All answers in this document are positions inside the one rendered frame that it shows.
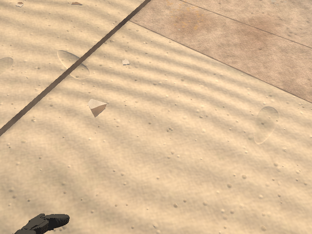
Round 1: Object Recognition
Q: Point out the robot left hand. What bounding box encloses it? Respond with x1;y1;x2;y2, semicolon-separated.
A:
15;214;70;234

